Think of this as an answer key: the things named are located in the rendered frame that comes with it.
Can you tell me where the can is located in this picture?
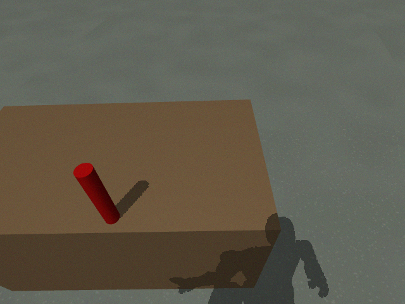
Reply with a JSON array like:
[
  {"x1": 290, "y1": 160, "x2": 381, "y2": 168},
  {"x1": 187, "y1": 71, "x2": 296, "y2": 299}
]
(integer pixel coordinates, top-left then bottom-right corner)
[{"x1": 73, "y1": 163, "x2": 120, "y2": 224}]

